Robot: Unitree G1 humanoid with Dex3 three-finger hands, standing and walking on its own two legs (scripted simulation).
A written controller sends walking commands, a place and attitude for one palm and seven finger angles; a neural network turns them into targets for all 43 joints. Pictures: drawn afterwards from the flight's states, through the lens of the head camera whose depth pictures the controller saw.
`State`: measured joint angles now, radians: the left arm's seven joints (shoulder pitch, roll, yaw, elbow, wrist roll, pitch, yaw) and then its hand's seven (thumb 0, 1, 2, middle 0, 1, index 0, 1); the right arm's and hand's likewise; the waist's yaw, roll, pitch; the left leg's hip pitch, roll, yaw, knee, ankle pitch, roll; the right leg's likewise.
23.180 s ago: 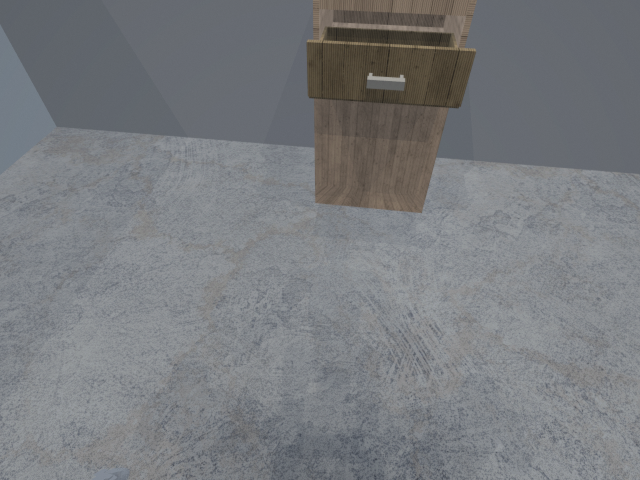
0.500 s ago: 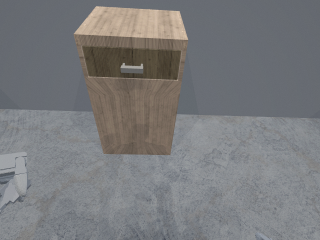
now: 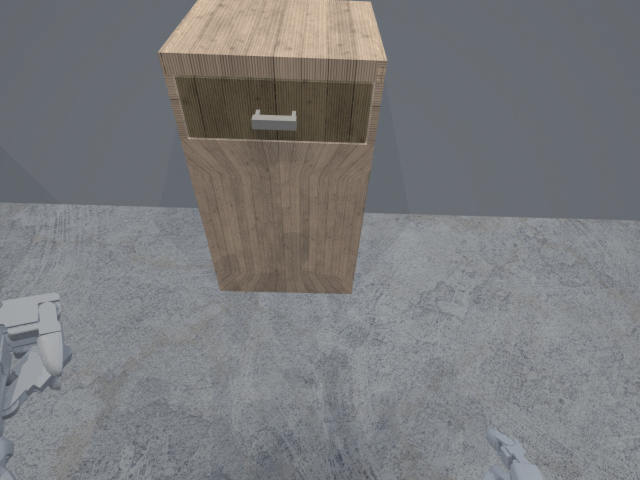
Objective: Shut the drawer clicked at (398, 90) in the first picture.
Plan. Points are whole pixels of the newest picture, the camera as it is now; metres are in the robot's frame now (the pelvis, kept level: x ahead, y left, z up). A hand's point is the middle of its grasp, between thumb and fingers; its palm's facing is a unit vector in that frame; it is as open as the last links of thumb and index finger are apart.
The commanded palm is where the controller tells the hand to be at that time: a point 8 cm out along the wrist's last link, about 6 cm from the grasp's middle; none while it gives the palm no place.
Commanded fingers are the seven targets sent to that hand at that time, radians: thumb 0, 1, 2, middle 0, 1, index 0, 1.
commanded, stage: let the arm hang, fingers relaxed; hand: left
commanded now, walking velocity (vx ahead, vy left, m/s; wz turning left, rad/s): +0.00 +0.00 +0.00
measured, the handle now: (275, 118) +0.89 +0.17 +0.00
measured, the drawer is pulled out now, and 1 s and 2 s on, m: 0.00 0.00 0.00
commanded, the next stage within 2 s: look to check the result in 1.16 s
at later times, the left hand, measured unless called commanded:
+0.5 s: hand out of the picture -0.04 +0.22 -0.17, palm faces +0.04 -0.98 -0.22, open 3.9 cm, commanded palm none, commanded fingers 0.00 0.90 0.90 -0.48 -0.60 -0.48 -0.60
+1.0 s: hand out of the picture -0.02 +0.17 -0.17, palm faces +0.04 -0.98 -0.17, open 7.3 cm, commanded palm none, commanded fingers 0.00 0.90 0.90 -0.20 -0.30 -0.20 -0.30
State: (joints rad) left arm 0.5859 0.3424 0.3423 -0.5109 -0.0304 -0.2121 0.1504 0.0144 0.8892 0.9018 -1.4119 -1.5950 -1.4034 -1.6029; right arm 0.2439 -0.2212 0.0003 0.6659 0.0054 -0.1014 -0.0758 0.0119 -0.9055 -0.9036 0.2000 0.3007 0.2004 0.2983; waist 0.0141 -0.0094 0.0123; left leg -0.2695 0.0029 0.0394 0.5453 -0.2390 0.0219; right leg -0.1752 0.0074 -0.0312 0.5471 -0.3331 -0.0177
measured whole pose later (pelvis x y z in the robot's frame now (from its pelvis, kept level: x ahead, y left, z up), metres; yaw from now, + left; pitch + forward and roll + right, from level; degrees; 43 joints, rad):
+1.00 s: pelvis -0.02 +0.01 +0.01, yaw +1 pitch -2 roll +0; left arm 0.28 0.13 0.00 1.15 0.01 -0.01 0.03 0.00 0.91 0.90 -0.21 -0.31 -0.21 -0.32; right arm 0.27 -0.14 -0.02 1.14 -0.02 0.01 -0.03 0.00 -0.91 -0.90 0.20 0.30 0.20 0.30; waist -0.01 0.01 0.02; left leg -0.25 -0.02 0.03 0.43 -0.15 0.03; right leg -0.16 -0.01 -0.04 0.44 -0.26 0.00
